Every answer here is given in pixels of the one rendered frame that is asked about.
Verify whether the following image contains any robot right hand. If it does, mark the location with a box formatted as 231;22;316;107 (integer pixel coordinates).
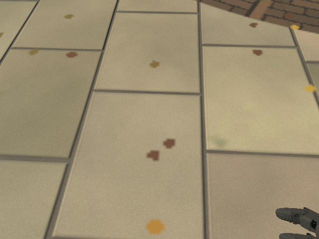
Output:
275;207;319;239

